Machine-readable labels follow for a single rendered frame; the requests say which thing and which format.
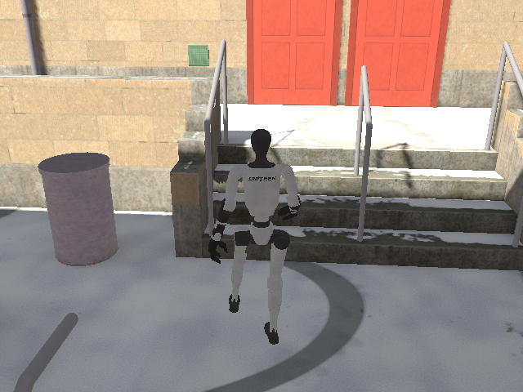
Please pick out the robot left shin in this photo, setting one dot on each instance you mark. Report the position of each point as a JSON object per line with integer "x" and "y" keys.
{"x": 236, "y": 278}

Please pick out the robot left hand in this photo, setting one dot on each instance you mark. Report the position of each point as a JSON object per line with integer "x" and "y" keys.
{"x": 212, "y": 246}

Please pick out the robot right forearm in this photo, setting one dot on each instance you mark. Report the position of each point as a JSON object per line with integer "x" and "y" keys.
{"x": 295, "y": 209}

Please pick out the robot right hand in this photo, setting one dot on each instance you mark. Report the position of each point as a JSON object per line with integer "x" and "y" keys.
{"x": 285, "y": 210}

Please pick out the robot left forearm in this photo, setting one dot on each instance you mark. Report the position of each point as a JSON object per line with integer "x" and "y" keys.
{"x": 221, "y": 222}

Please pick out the robot right upper arm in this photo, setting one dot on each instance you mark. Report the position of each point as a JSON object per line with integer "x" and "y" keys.
{"x": 290, "y": 184}

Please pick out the left robot thigh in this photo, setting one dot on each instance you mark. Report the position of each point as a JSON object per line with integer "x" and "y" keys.
{"x": 242, "y": 237}

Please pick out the robot left upper arm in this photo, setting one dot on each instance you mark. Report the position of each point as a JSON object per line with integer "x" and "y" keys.
{"x": 236, "y": 172}

